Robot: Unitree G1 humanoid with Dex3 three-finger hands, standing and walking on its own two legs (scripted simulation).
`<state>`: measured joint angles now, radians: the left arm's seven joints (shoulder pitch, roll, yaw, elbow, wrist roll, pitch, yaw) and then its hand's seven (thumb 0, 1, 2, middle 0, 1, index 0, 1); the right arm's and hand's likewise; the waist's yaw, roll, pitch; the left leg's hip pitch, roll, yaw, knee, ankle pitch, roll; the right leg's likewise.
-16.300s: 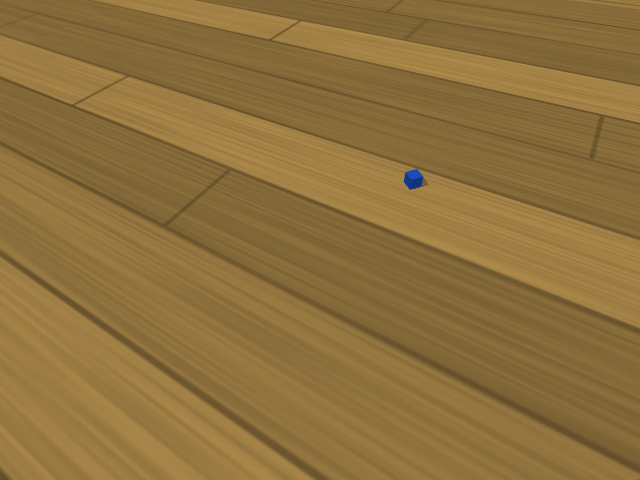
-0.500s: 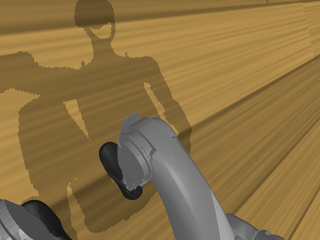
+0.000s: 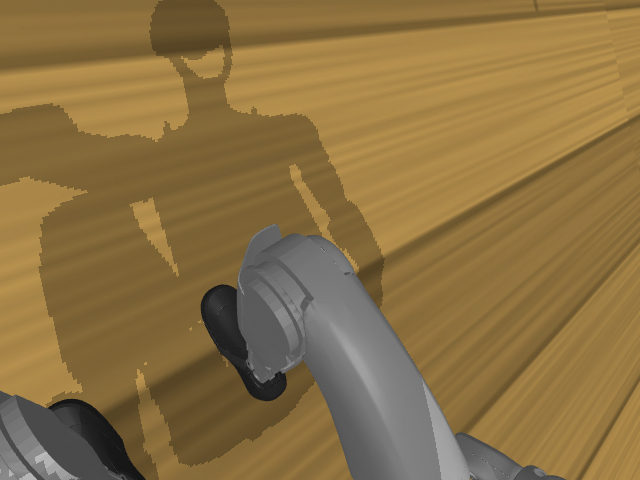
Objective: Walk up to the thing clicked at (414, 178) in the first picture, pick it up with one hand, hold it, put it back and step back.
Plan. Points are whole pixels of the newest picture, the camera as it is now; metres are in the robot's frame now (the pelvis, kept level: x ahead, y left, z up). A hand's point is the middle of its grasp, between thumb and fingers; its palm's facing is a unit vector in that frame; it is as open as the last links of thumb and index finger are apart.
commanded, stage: settle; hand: left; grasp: from above
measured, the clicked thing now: out of the picture +0.48 +0.33 -0.30
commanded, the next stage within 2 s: lift in 0.74 s
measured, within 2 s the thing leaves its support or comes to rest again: leaves its support in 0.22 s
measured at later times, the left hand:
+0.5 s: hand out of the picture +0.47 +0.35 -0.21, palm faces -0.17 -0.38 -0.91, open 9.0 cm
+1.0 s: hand out of the picture +0.48 +0.34 -0.15, palm faces -0.17 -0.38 -0.91, open 9.0 cm
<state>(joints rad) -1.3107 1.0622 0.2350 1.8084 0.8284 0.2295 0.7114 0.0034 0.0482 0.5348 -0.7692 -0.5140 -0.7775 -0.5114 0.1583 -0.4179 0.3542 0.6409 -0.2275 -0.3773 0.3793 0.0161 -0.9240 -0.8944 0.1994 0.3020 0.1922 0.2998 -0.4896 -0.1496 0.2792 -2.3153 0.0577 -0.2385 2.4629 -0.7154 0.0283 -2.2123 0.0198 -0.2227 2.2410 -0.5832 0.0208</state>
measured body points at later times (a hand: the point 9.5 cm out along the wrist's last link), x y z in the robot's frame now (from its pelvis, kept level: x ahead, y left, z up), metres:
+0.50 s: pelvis +0.01 +0.00 +0.01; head +0.29 +0.11 +0.34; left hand +0.48 +0.37 -0.15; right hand +0.02 -0.25 -0.04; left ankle +0.06 +0.12 -0.30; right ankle +0.13 -0.11 -0.30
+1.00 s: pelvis +0.01 -0.01 +0.01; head +0.27 +0.07 +0.37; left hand +0.48 +0.35 -0.10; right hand +0.04 -0.27 -0.08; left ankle +0.06 +0.12 -0.30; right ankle +0.13 -0.11 -0.30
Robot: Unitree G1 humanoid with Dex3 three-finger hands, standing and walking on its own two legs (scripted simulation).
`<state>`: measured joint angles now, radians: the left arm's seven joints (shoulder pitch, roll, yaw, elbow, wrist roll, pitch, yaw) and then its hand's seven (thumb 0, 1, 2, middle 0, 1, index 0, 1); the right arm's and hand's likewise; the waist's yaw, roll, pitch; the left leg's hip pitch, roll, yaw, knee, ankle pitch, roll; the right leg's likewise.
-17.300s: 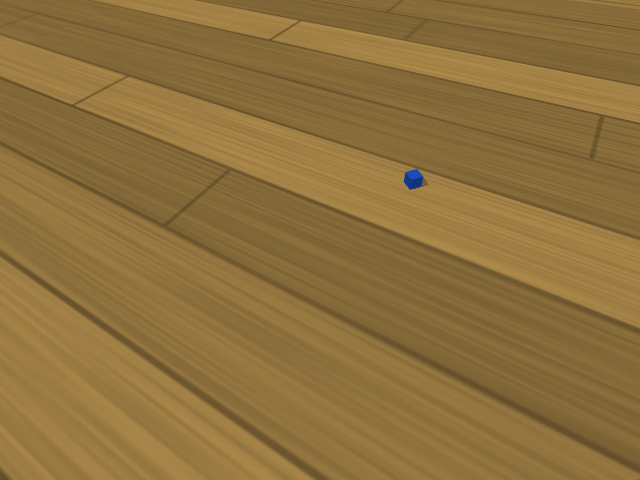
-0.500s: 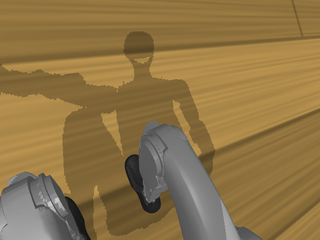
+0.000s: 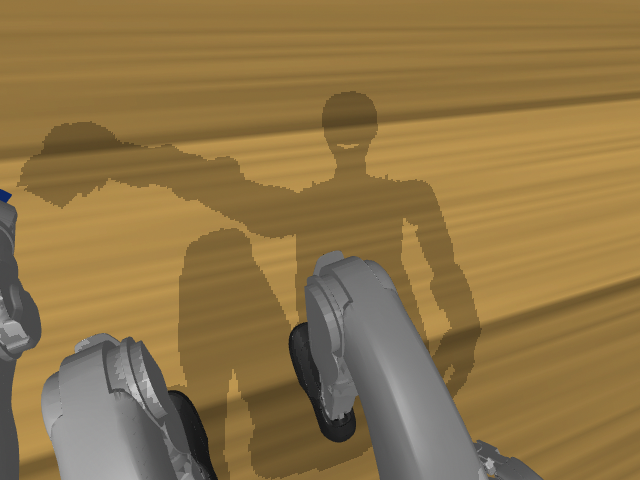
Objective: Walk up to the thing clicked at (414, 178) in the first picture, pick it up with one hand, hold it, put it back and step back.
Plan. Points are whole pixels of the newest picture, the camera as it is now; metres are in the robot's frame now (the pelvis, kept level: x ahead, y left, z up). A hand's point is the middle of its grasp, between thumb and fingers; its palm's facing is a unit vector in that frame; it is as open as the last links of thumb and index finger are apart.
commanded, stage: lift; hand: left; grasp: from above
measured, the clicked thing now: out of the picture +0.51 +0.30 -0.19
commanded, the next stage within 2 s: hold in 1.48 s
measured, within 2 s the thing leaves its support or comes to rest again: neither
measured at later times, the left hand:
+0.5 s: hand out of the picture +0.41 +0.30 -0.02, palm faces -0.27 -0.33 -0.90, open 9.0 cm
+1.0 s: hand out of the picture +0.37 +0.27 +0.20, palm faces -0.27 -0.36 -0.89, open 8.9 cm
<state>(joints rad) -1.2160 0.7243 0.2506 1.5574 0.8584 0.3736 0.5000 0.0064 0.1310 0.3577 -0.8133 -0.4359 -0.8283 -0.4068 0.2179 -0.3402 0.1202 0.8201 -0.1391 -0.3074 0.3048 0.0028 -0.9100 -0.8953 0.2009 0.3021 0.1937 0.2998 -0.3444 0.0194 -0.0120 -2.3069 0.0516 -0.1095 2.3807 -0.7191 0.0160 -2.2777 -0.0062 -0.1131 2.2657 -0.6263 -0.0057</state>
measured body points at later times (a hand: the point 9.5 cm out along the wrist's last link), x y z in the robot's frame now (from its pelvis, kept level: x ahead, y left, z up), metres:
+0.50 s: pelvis -0.01 -0.01 +0.09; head +0.18 +0.02 +0.50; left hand +0.42 +0.31 +0.03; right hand +0.07 -0.27 -0.04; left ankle +0.07 +0.12 -0.31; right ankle +0.11 -0.11 -0.31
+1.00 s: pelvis +0.04 -0.01 +0.29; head +0.14 +0.00 +0.73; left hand +0.38 +0.28 +0.25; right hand +0.15 -0.26 +0.16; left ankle +0.06 +0.12 -0.31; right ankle +0.11 -0.11 -0.31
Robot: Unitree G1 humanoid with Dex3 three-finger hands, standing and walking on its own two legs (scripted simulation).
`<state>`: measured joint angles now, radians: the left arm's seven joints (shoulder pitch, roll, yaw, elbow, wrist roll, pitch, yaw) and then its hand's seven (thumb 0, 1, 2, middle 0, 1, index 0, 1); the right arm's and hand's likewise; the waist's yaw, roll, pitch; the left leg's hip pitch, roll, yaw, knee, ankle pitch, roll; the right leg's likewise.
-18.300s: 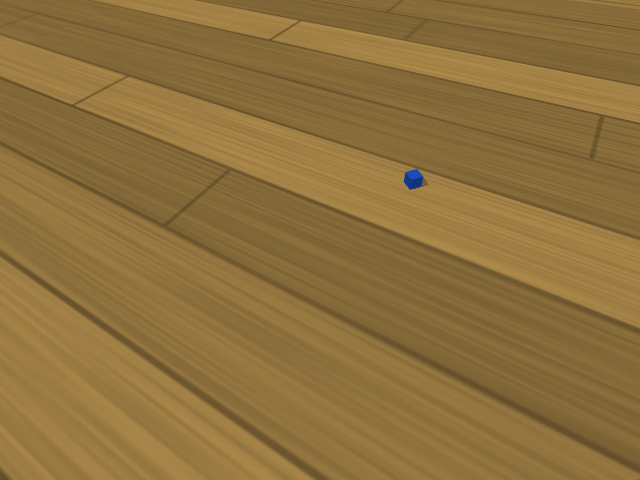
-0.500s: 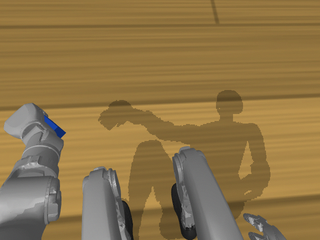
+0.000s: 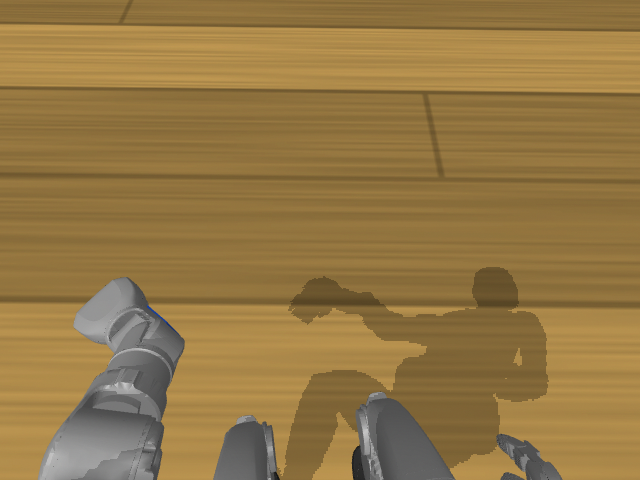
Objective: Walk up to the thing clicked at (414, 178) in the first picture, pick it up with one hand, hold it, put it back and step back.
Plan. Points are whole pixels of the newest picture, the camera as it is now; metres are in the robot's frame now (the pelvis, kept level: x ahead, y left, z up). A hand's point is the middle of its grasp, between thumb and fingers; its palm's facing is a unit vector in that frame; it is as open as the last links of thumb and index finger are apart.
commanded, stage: lift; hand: left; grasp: from above
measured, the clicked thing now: (144, 333) +0.37 +0.25 -0.13
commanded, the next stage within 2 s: hold in 0.48 s
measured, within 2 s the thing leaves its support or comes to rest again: neither
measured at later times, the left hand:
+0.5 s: hand (102, 302) +0.36 +0.24 +0.01, palm faces -0.32 -0.33 -0.89, open 8.8 cm
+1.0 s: hand (85, 289) +0.36 +0.24 +0.06, palm faces -0.30 -0.33 -0.90, open 8.9 cm
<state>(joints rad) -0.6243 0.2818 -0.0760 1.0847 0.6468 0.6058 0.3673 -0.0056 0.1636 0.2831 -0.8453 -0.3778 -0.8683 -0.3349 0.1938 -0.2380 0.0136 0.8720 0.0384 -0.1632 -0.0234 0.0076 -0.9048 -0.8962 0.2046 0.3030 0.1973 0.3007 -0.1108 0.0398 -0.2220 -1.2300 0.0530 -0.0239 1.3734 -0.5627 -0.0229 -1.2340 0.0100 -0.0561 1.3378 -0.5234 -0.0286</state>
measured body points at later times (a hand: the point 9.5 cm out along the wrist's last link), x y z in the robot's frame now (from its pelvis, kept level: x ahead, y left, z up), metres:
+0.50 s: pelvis +0.04 +0.01 +0.10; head +0.10 +0.01 +0.54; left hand +0.38 +0.26 +0.06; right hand +0.10 -0.25 -0.03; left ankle +0.04 +0.13 -0.60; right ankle +0.05 -0.11 -0.60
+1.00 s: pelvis +0.05 +0.01 +0.12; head +0.08 +0.00 +0.57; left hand +0.37 +0.25 +0.11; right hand +0.16 -0.24 +0.00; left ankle +0.04 +0.13 -0.60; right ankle +0.05 -0.11 -0.60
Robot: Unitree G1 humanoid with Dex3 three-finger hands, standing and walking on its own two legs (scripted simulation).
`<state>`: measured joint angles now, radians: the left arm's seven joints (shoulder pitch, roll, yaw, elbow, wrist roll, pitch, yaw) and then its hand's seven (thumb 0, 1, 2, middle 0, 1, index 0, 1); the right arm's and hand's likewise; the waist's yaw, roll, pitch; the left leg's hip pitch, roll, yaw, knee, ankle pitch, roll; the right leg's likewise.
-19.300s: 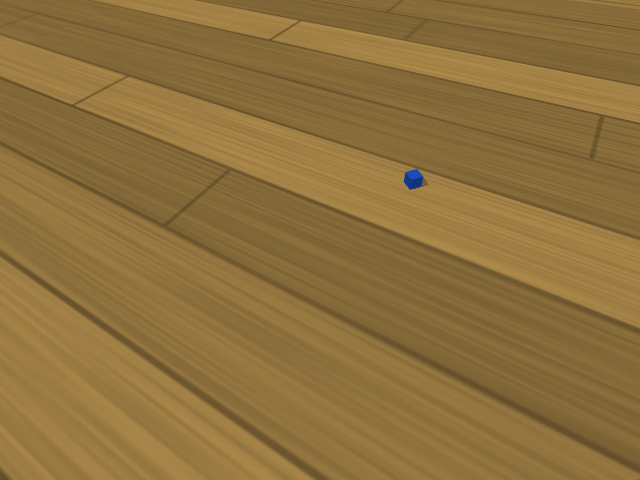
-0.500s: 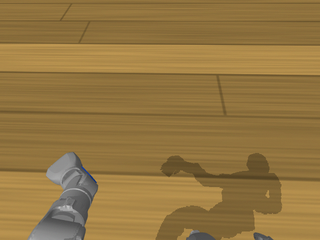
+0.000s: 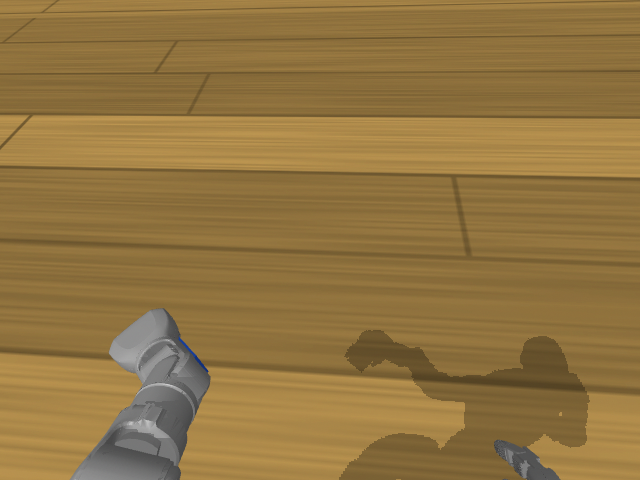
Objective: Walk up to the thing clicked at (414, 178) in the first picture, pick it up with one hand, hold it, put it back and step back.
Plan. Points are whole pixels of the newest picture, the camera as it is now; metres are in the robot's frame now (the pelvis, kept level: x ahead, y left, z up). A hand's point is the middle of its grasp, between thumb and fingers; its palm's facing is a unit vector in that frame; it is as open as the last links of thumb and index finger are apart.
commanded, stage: hold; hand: left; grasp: from above
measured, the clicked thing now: (174, 365) +0.32 +0.24 -0.10
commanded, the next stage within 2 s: crouch in 1.48 s
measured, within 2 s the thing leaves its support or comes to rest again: neither
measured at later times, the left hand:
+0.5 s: hand (165, 357) +0.31 +0.23 -0.04, palm faces -0.28 -0.32 -0.90, open 8.8 cm
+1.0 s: hand (160, 367) +0.29 +0.22 -0.03, palm faces -0.26 -0.34 -0.90, open 8.9 cm
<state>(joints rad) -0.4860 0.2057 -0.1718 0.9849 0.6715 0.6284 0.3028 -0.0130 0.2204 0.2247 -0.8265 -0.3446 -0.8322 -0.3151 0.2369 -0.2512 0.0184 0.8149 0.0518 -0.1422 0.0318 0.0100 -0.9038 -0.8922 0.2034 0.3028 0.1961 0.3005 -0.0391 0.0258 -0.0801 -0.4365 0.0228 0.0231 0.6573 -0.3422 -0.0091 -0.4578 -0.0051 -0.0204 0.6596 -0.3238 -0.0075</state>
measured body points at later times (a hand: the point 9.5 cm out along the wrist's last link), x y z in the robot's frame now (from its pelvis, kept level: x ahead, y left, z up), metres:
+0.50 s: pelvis +0.00 +0.00 +0.01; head +0.02 -0.02 +0.46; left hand +0.32 +0.24 +0.01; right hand +0.13 -0.24 -0.11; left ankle -0.01 +0.12 -0.72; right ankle +0.00 -0.11 -0.72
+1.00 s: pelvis +0.00 +0.00 +0.01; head +0.00 -0.03 +0.46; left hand +0.30 +0.24 +0.02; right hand +0.15 -0.24 -0.10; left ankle -0.01 +0.12 -0.72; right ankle +0.00 -0.11 -0.72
